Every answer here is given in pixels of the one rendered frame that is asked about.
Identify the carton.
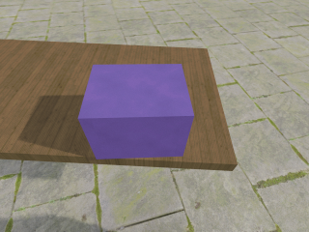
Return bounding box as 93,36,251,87
77,64,194,160

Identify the table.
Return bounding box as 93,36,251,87
0,39,238,171

